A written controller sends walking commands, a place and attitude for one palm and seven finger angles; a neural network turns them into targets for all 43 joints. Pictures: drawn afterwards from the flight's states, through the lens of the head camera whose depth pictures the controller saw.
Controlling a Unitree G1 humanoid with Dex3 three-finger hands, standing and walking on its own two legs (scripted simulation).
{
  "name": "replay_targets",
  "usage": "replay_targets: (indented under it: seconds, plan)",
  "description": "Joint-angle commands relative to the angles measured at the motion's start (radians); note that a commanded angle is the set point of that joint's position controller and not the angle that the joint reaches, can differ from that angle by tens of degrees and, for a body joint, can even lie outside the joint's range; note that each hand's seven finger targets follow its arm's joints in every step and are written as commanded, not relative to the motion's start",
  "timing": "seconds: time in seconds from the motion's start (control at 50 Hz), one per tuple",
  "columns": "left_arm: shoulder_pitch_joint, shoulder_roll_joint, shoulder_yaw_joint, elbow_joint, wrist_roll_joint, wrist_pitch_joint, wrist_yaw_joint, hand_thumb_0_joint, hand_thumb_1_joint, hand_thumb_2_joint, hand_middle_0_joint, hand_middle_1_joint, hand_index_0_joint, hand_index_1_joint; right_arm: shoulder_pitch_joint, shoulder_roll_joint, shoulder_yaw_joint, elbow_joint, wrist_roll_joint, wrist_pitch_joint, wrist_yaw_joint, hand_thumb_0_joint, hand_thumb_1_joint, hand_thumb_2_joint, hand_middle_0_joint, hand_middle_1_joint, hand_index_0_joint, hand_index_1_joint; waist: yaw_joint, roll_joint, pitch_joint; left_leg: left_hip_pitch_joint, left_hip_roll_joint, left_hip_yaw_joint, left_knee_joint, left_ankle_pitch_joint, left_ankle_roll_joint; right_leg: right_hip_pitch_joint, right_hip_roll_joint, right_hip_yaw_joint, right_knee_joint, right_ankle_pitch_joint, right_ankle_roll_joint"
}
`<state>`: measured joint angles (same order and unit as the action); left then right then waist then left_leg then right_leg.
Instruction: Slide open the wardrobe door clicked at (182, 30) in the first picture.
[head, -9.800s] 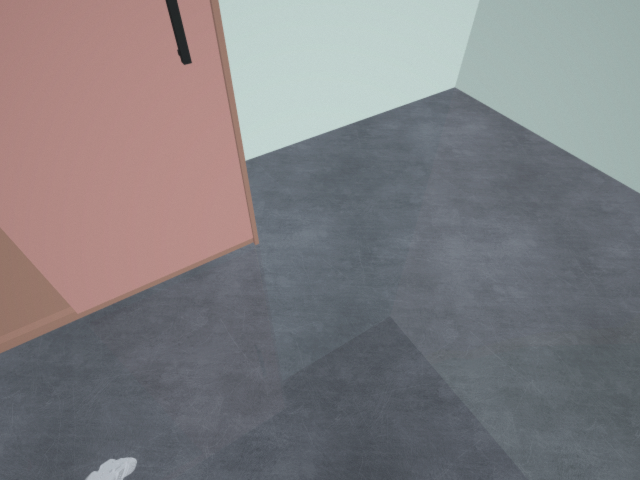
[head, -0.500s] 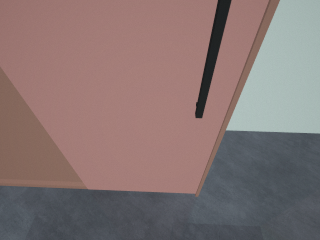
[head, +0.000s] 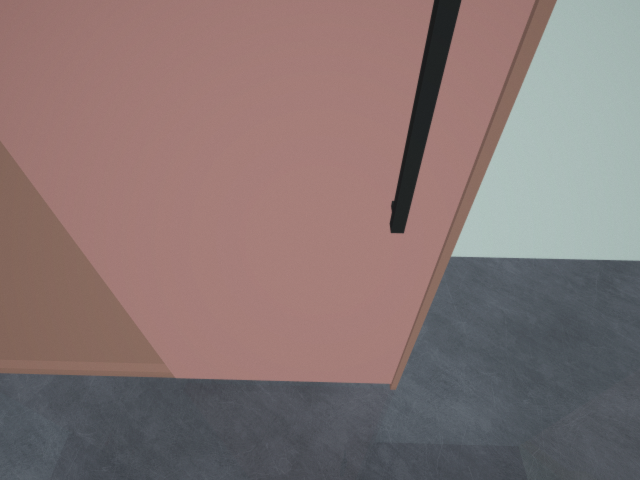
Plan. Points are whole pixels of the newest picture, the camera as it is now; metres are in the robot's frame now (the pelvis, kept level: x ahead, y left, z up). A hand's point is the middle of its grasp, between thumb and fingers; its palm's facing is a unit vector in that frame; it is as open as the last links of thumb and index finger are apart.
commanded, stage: raise the hand with hooked fingers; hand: right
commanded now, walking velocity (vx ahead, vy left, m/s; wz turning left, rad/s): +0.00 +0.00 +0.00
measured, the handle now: (414, 128) +0.49 -0.09 +0.20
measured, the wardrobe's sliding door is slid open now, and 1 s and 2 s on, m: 0.00 0.00 0.00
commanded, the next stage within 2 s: none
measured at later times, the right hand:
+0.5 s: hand out of the picture +0.14 -0.21 +0.01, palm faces +0.12 +0.99 -0.06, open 9.3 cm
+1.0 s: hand (593, 391) +0.21 -0.25 +0.09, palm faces +0.06 +1.00 -0.08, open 12.3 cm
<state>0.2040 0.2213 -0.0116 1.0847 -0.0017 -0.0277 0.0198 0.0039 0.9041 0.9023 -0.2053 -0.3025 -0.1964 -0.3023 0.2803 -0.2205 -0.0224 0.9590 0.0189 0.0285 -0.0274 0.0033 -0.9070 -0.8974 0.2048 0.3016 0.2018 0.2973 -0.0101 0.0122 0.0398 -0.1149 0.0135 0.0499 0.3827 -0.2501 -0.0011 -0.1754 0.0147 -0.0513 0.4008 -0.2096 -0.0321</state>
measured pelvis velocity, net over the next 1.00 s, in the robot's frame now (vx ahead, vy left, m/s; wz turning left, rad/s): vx -0.01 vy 0.00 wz -0.02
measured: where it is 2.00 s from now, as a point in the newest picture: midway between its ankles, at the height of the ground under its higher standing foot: outside the picture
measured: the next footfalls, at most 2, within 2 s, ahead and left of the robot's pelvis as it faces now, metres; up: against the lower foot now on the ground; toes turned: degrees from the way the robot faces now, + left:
none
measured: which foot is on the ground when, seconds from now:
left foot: down 0.00-1.00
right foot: down 0.00-1.00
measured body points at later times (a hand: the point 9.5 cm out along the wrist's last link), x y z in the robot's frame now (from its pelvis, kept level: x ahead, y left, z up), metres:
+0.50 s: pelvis -0.03 +0.03 -0.06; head -0.01 +0.01 +0.39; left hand +0.18 +0.26 -0.10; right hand +0.13 -0.26 +0.01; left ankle -0.03 +0.12 -0.74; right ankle +0.00 -0.09 -0.74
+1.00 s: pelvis -0.01 +0.00 -0.02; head -0.01 +0.00 +0.43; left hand +0.16 +0.24 -0.09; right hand +0.20 -0.31 +0.10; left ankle -0.03 +0.12 -0.74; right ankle +0.00 -0.09 -0.74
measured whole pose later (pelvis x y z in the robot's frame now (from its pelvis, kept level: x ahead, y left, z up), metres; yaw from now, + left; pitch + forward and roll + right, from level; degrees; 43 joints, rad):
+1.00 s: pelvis -0.01 +0.00 -0.02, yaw -1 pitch +2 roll +1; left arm 0.26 0.26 -0.03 0.64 -0.06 -0.31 0.10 0.01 0.90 0.90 -0.21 -0.30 -0.20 -0.30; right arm 0.25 -0.36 -0.37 -0.03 0.37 -0.12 0.39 0.00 0.11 -0.46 0.28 0.95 0.27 0.95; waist -0.03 -0.03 -0.05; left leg -0.31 0.01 0.08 0.64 -0.36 0.00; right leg -0.39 0.00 -0.02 0.69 -0.33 -0.04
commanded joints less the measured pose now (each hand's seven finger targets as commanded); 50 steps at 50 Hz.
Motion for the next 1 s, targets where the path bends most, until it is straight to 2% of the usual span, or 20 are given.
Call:
replay_targets:
  seconds: [0.0,0.02,0.04,0.06,0.1,0.12,0.16,0.18,0.22,0.26,0.3,0.38,0.44,0.54,0.58,0.6,0.68,0.74,0.78,0.98]
  plan:
    - [-0.021,0.121,0.027,-0.393,-0.029,-0.253,0.071,0.000,0.900,0.900,-0.200,-0.300,-0.200,-0.300,0.014,-0.119,-0.109,-1.095,0.131,-0.184,-0.047,0.000,-0.830,-0.870,0.205,0.345,0.205,0.345,0.014,-0.276,-0.325,-0.163,-0.015,0.048,0.159,0.032,0.035,0.267,-0.076,0.087,-0.014,0.435,0.059]
    - [0.013,0.126,0.040,-0.358,-0.037,-0.261,0.064,0.000,0.900,0.900,-0.200,-0.300,-0.200,-0.300,0.050,-0.018,-0.088,-0.976,0.151,-0.161,-0.039,0.000,-0.807,-0.860,0.207,0.360,0.207,0.360,0.056,-0.151,-0.209,-0.219,-0.016,0.047,0.156,0.016,0.021,0.162,-0.059,0.093,0.017,0.335,0.046]
    - [-0.015,0.158,0.060,-0.421,-0.027,-0.269,0.056,0.000,0.900,0.900,-0.200,-0.300,-0.200,-0.300,-0.040,-0.043,-0.103,-1.022,0.164,-0.208,-0.015,0.000,-0.783,-0.850,0.208,0.375,0.208,0.375,0.065,-0.107,-0.081,-0.272,-0.014,0.058,0.135,0.024,0.018,0.037,-0.042,0.108,0.068,0.202,0.038]
    - [-0.019,0.169,0.077,-0.426,-0.014,-0.266,0.052,0.000,0.900,0.900,-0.200,-0.300,-0.200,-0.300,0.027,-0.079,-0.175,-0.914,0.170,-0.263,0.014,0.000,-0.760,-0.840,0.210,0.390,0.210,0.390,0.058,0.015,-0.049,-0.331,-0.018,0.070,0.136,0.005,0.016,-0.077,-0.030,0.104,0.119,0.080,0.035]
    - [-0.048,0.154,0.089,-0.474,-0.009,-0.260,0.034,0.000,0.900,0.900,-0.200,-0.300,-0.200,-0.300,0.269,-0.014,-0.193,-0.727,0.204,-0.394,0.127,0.000,-0.713,-0.820,0.213,0.420,0.213,0.420,-0.007,0.196,-0.048,-0.398,-0.028,0.073,0.221,-0.030,0.022,-0.244,-0.012,0.076,0.221,0.035,0.041]
    - [-0.077,0.155,0.095,-0.498,-0.011,-0.260,0.023,0.000,0.900,0.900,-0.200,-0.300,-0.200,-0.300,0.338,0.011,-0.194,-0.678,0.233,-0.466,0.201,0.000,-0.690,-0.810,0.215,0.435,0.215,0.435,-0.027,0.232,-0.055,-0.450,-0.026,0.061,0.282,-0.051,0.021,-0.336,-0.008,0.064,0.282,-0.006,0.044]
    - [-0.105,0.164,0.105,-0.558,-0.024,-0.270,0.000,0.000,0.900,0.900,-0.200,-0.300,-0.200,-0.300,0.328,-0.029,-0.218,-0.680,0.274,-0.600,0.354,0.000,-0.643,-0.790,0.218,0.465,0.218,0.465,-0.032,0.197,-0.099,-0.492,-0.009,0.015,0.351,-0.096,0.025,-0.443,0.001,0.048,0.374,-0.066,0.049]
    - [-0.096,0.174,0.108,-0.587,-0.033,-0.274,-0.011,0.000,0.900,0.900,-0.200,-0.300,-0.200,-0.300,0.336,-0.103,-0.283,-0.676,0.292,-0.632,0.429,0.000,-0.620,-0.780,0.220,0.480,0.220,0.480,-0.044,0.100,-0.134,-0.463,0.006,-0.027,0.368,-0.064,0.036,-0.448,0.007,0.043,0.405,-0.049,0.049]
    - [-0.121,0.174,0.107,-0.675,-0.044,-0.273,-0.002,0.000,0.900,0.900,-0.200,-0.300,-0.200,-0.300,0.290,-0.206,-0.379,-0.818,0.339,-0.600,0.497,0.000,-0.573,-0.760,0.223,0.510,0.223,0.510,-0.066,0.032,-0.283,-0.396,0.015,-0.067,0.370,-0.069,0.025,-0.440,0.014,0.020,0.421,-0.043,0.032]
    - [-0.107,0.158,0.096,-0.714,-0.049,-0.264,0.022,0.000,0.900,0.900,-0.200,-0.300,-0.200,-0.300,0.206,-0.223,-0.408,-0.956,0.386,-0.538,0.494,0.000,-0.527,-0.740,0.227,0.540,0.227,0.540,-0.053,0.014,-0.334,-0.374,0.018,-0.096,0.351,-0.059,0.002,-0.427,0.012,0.019,0.434,-0.034,0.020]
    - [-0.071,0.147,0.089,-0.715,-0.042,-0.261,0.036,0.000,0.900,0.900,-0.200,-0.300,-0.200,-0.300,0.098,-0.223,-0.405,-1.115,0.397,-0.527,0.447,0.000,-0.480,-0.720,0.230,0.570,0.230,0.570,-0.026,-0.043,-0.318,-0.402,0.011,-0.108,0.336,-0.097,-0.002,-0.403,-0.003,0.042,0.439,-0.049,0.013]
    - [-0.019,0.147,0.070,-0.665,-0.031,-0.278,0.065,0.000,0.900,0.900,-0.200,-0.300,-0.200,-0.300,-0.077,-0.205,-0.304,-1.280,0.344,-0.574,0.378,0.000,-0.387,-0.680,0.237,0.630,0.237,0.630,0.061,-0.073,-0.245,-0.487,-0.015,-0.078,0.332,-0.097,0.008,-0.347,-0.027,0.077,0.439,-0.063,-0.003]
    - [-0.022,0.160,0.058,-0.633,-0.043,-0.299,0.080,0.000,0.900,0.900,-0.200,-0.300,-0.200,-0.300,-0.084,-0.216,-0.263,-1.188,0.322,-0.546,0.414,0.000,-0.317,-0.650,0.242,0.675,0.242,0.675,0.076,-0.100,-0.177,-0.511,-0.013,-0.084,0.288,-0.178,0.010,-0.353,-0.029,0.090,0.417,-0.126,-0.006]
    - [-0.048,0.163,0.042,-0.635,-0.057,-0.313,0.098,0.000,0.900,0.900,-0.200,-0.300,-0.200,-0.300,-0.063,-0.325,-0.378,-1.105,0.359,-0.393,0.459,0.000,-0.200,-0.600,0.250,0.750,0.250,0.750,0.014,-0.078,-0.241,-0.362,0.011,-0.105,0.214,-0.173,0.003,-0.316,-0.026,0.094,0.358,-0.089,-0.006]
    - [-0.057,0.154,0.036,-0.636,-0.056,-0.313,0.096,0.000,0.900,0.900,-0.200,-0.300,-0.200,-0.300,-0.025,-0.334,-0.433,-1.062,0.385,-0.344,0.447,0.000,-0.153,-0.580,0.253,0.780,0.253,0.780,-0.015,-0.055,-0.244,-0.302,0.009,-0.088,0.204,-0.128,0.004,-0.303,-0.027,0.098,0.329,-0.052,0.000]
    - [-0.060,0.149,0.031,-0.643,-0.057,-0.317,0.092,0.000,0.900,0.900,-0.200,-0.300,-0.200,-0.300,-0.034,-0.307,-0.417,-1.107,0.395,-0.336,0.444,0.000,-0.130,-0.570,0.255,0.795,0.255,0.795,-0.016,-0.082,-0.261,-0.293,0.006,-0.073,0.211,-0.071,0.003,-0.269,-0.026,0.095,0.313,-0.022,-0.001]
    - [-0.055,0.147,0.032,-0.643,-0.051,-0.337,0.076,0.000,0.900,0.900,-0.200,-0.300,-0.200,-0.300,0.002,-0.300,-0.441,-1.124,0.405,-0.309,0.417,0.000,-0.037,-0.530,0.262,0.855,0.262,0.855,-0.036,-0.035,-0.273,-0.235,-0.008,-0.027,0.224,0.088,0.004,-0.222,-0.026,0.097,0.272,0.069,0.001]
    - [-0.040,0.155,0.035,-0.637,-0.055,-0.348,0.069,0.000,0.900,0.900,-0.200,-0.300,-0.200,-0.300,-0.015,-0.288,-0.413,-1.155,0.390,-0.287,0.422,0.000,0.033,-0.500,0.267,0.900,0.267,0.900,-0.022,-0.056,-0.259,-0.253,-0.015,-0.002,0.219,0.139,0.002,-0.175,-0.027,0.088,0.246,0.095,0.000]
    - [-0.037,0.160,0.034,-0.632,-0.055,-0.352,0.070,0.000,0.900,0.900,-0.200,-0.300,-0.200,-0.300,-0.024,-0.309,-0.433,-1.145,0.387,-0.264,0.419,0.000,0.080,-0.480,0.270,0.930,0.270,0.930,-0.027,-0.023,-0.231,-0.241,-0.017,0.002,0.206,0.136,0.005,-0.172,-0.029,0.092,0.231,0.099,0.000]
    - [-0.049,0.165,0.014,-0.612,-0.063,-0.350,0.097,0.000,0.900,0.900,-0.200,-0.300,-0.200,-0.300,-0.252,-0.386,-0.476,-1.207,0.378,-0.180,0.418,0.000,0.313,-0.380,0.287,1.080,0.287,1.080,-0.028,-0.107,-0.213,-0.197,-0.022,0.025,0.149,0.113,0.020,-0.040,-0.034,0.114,0.140,0.111,0.006]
